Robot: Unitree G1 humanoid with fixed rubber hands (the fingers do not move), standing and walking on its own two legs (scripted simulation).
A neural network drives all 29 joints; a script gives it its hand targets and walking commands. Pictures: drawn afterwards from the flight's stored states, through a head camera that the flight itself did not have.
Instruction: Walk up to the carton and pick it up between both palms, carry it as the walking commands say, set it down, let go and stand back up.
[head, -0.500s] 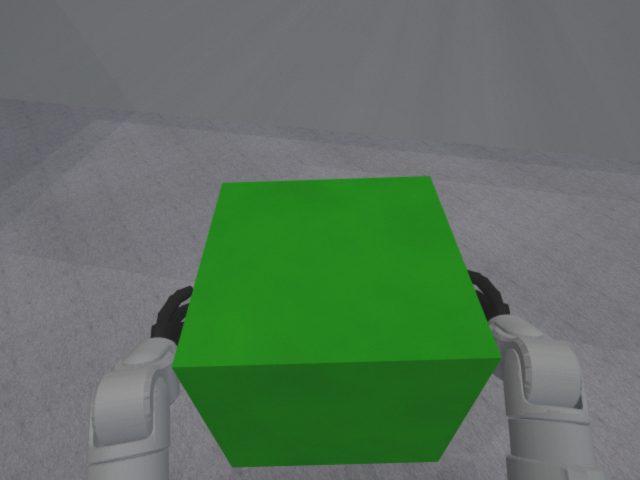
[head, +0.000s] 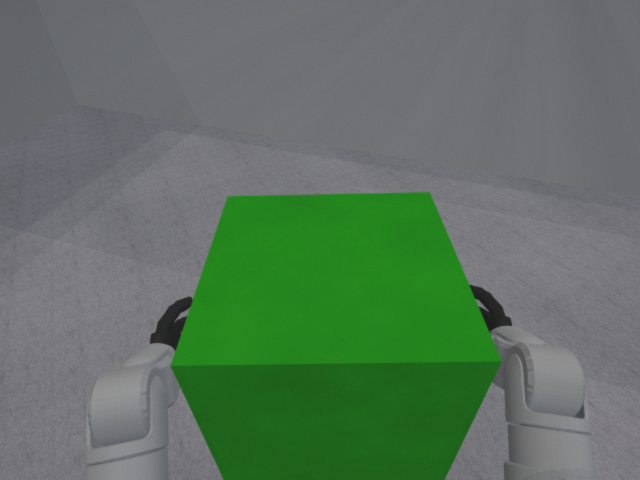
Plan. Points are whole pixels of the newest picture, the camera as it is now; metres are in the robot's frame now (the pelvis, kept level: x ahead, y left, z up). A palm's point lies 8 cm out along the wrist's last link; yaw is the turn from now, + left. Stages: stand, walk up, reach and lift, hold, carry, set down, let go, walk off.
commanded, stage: carry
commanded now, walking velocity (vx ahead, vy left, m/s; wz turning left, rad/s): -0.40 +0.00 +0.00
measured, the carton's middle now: (331, 336) +0.32 +0.01 +0.02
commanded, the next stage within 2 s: none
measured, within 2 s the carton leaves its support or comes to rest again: neither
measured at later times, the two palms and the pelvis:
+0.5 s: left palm out of the picture +0.12 +0.19 +0.06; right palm out of the picture +0.11 -0.19 +0.06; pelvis -0.14 +0.03 -0.01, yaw -2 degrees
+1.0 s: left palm out of the picture -0.10 +0.23 +0.06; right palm out of the picture -0.12 -0.16 +0.07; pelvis -0.36 +0.05 -0.01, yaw -4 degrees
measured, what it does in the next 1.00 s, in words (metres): walks backwards: right foot, then left foot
